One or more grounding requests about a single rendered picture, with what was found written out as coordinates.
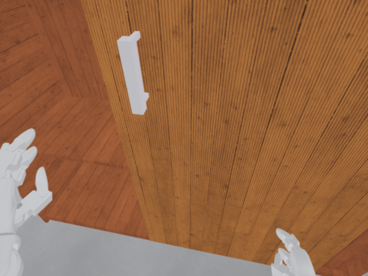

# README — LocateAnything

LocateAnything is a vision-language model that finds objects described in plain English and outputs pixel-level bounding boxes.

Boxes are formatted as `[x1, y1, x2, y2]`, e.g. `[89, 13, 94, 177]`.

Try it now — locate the robot left forearm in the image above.
[0, 233, 24, 276]

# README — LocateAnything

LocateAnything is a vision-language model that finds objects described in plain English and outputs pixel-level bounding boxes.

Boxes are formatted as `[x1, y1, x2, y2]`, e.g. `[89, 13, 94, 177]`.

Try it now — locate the robot left hand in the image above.
[0, 128, 52, 234]

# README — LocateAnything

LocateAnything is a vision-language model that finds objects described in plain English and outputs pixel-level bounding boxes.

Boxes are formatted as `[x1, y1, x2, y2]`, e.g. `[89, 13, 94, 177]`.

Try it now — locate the handle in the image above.
[117, 31, 149, 115]

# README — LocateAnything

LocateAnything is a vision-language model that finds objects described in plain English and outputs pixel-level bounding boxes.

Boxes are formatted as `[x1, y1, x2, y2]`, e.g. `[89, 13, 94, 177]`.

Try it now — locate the wardrobe door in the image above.
[322, 229, 368, 271]
[80, 0, 368, 271]

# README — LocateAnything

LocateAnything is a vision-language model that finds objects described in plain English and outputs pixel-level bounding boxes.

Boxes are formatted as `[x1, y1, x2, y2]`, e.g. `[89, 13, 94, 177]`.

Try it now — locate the robot right hand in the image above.
[271, 228, 316, 276]

